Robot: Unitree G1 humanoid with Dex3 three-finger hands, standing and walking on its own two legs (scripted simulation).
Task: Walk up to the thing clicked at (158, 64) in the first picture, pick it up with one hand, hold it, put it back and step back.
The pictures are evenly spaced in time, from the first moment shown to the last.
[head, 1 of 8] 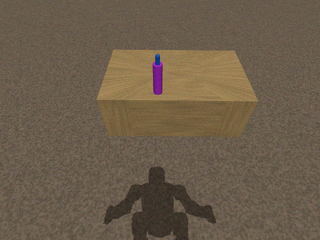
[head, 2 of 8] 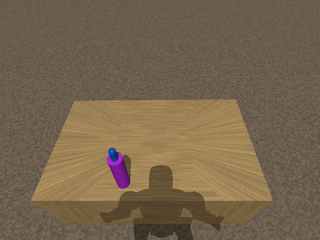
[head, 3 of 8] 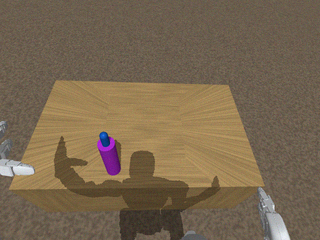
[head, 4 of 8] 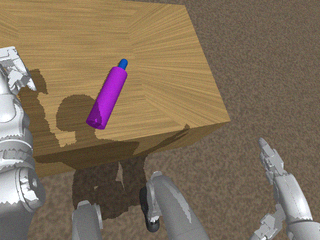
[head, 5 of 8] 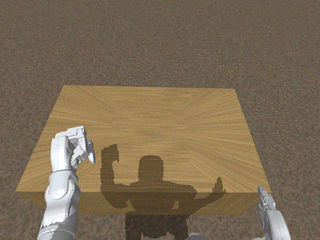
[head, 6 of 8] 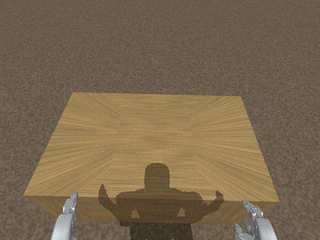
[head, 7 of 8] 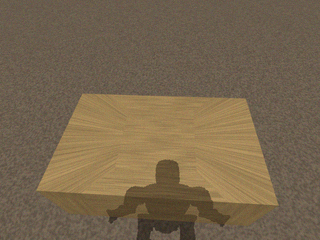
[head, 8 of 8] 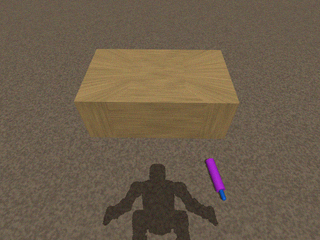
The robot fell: no
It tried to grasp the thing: yes
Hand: left
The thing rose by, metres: 0.00
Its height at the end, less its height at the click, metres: -0.50
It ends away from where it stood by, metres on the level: 0.68
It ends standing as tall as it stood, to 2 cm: no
